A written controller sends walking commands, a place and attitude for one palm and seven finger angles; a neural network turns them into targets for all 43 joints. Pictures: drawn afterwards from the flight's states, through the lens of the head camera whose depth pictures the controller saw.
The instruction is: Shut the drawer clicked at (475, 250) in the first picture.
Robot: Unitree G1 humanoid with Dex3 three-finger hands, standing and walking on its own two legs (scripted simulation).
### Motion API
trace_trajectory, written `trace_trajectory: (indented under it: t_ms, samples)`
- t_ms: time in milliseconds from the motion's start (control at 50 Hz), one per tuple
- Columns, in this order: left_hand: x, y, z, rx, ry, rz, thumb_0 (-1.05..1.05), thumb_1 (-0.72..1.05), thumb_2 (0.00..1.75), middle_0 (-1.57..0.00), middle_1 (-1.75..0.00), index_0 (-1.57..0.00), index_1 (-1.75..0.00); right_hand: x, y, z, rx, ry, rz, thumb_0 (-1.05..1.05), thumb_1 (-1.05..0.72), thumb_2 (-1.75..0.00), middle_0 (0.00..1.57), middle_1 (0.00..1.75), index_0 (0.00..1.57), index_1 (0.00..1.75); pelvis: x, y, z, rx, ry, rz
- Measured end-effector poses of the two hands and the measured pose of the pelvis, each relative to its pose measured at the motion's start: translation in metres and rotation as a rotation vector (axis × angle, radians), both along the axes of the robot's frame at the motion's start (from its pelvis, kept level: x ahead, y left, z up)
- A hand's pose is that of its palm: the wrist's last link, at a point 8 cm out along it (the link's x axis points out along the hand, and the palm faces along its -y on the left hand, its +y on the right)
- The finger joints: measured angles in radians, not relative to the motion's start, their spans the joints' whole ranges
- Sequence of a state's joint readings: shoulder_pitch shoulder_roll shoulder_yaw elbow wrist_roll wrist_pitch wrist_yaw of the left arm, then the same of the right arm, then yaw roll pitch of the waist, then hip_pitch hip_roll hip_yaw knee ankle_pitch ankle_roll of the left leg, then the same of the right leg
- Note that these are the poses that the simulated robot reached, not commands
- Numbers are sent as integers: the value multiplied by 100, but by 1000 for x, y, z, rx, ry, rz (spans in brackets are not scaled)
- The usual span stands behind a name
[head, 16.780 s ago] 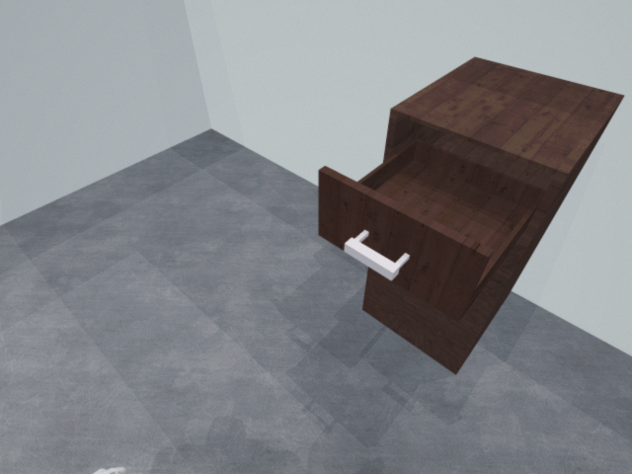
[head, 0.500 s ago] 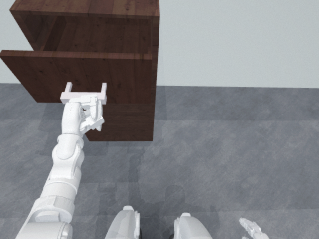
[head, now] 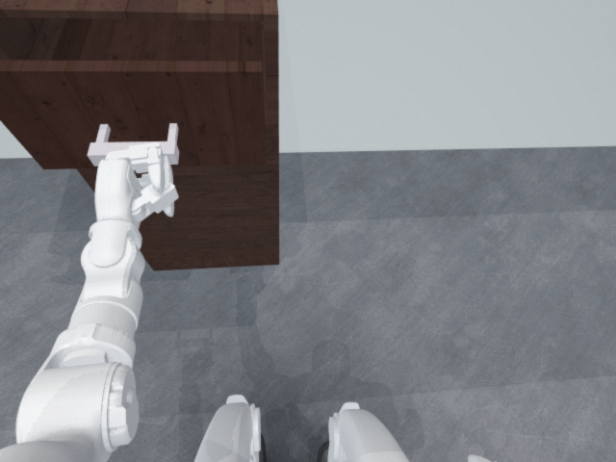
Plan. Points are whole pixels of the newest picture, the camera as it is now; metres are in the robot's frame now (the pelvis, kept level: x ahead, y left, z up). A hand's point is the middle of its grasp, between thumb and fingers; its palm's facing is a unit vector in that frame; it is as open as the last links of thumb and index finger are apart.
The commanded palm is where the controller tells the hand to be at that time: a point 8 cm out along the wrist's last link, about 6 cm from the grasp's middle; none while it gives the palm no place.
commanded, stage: push the drawer shut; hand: left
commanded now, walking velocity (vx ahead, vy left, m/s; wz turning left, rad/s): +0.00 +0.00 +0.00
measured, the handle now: (137, 142) +0.53 +0.22 +0.05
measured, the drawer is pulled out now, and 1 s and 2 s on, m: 0.10 0.00 0.00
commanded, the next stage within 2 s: pull the fist back off the drawer in 1.20 s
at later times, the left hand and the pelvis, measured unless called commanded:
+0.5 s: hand (170, 151) +0.51 +0.18 +0.05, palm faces +0.06 -1.00 -0.04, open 2.9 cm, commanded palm +0.51 +0.22 +0.05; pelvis +0.00 +0.00 -0.01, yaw -1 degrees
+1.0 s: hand (166, 126) +0.56 +0.19 +0.05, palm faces +0.05 -1.00 -0.03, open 3.1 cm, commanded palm +0.57 +0.21 +0.05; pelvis -0.01 +0.01 -0.02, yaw -2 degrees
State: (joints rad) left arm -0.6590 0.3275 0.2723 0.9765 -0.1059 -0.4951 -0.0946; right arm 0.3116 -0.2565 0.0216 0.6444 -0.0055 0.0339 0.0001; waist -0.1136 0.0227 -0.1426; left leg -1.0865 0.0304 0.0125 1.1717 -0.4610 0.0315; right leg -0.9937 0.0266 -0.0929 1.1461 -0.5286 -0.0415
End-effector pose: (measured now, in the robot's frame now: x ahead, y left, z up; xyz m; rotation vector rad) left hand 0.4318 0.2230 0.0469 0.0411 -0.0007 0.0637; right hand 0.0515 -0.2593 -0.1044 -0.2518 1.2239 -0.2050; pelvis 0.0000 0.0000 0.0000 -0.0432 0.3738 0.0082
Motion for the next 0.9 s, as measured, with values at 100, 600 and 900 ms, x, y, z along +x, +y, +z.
trace_trajectory:
  t_ms: [100,600,900]
  samples:
    - [11,1,0,0,2,-1,-6,74,91,-140,-160,-140,-160,-7,-3,-1,-8,21,-9,1,-90,-90,20,30,20,30,-1,-2,-2,-3,10,1]
    - [68,7,5,-7,18,-7,-1,71,89,-140,-160,-140,-160,-57,-2,0,-36,147,-74,0,-90,-90,20,30,20,30,-3,0,-12,-28,70,-11]
    - [99,12,7,-15,23,-6,2,68,87,-140,-160,-140,-160,-84,12,4,-46,215,-101,0,-90,-90,20,30,20,30,-4,10,-17,-47,107,-16]
